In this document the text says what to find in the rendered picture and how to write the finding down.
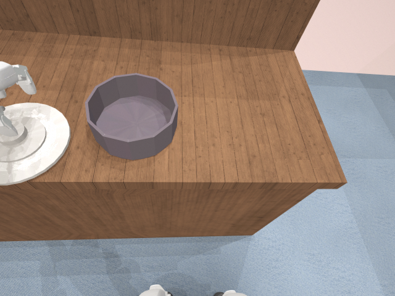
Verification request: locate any left robot shin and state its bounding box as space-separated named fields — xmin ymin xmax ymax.
xmin=149 ymin=284 xmax=166 ymax=292

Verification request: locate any left robot hand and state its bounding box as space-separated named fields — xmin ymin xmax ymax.
xmin=0 ymin=61 xmax=36 ymax=137

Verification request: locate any table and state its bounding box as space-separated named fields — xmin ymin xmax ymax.
xmin=0 ymin=0 xmax=347 ymax=242

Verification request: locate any knob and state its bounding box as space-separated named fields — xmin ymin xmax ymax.
xmin=0 ymin=121 xmax=28 ymax=146

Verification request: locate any pot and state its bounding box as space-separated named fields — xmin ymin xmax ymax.
xmin=85 ymin=73 xmax=178 ymax=160

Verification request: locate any lid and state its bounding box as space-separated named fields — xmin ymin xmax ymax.
xmin=0 ymin=102 xmax=70 ymax=186

